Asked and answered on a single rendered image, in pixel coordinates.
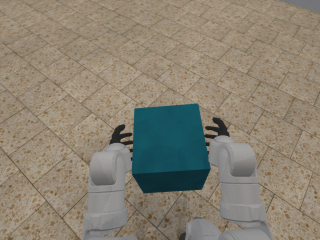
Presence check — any right robot thigh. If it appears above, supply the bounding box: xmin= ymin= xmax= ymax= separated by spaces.
xmin=186 ymin=218 xmax=222 ymax=240

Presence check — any right robot forearm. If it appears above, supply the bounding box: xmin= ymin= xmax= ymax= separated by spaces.
xmin=208 ymin=135 xmax=274 ymax=240

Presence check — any robot right upper arm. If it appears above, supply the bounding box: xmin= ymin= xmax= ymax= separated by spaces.
xmin=218 ymin=228 xmax=271 ymax=240

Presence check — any left robot forearm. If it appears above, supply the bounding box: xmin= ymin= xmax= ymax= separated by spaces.
xmin=81 ymin=143 xmax=132 ymax=240

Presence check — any left robot hand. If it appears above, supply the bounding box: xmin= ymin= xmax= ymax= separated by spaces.
xmin=109 ymin=124 xmax=133 ymax=161

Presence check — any right robot hand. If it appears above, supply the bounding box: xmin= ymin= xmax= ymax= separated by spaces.
xmin=204 ymin=117 xmax=230 ymax=155

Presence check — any carton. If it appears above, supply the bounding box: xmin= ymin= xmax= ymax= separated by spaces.
xmin=131 ymin=103 xmax=211 ymax=193

